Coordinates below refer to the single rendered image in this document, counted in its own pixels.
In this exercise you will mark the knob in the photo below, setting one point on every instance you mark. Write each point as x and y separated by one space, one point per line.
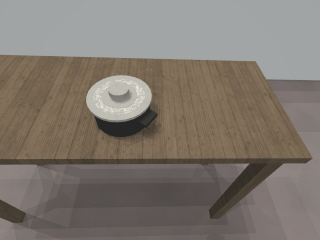
118 90

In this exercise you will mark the pot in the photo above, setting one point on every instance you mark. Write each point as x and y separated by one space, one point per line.
127 128

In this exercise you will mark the lid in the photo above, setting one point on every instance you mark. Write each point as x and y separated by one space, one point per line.
102 106

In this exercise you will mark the table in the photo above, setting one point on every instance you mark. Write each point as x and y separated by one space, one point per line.
208 112

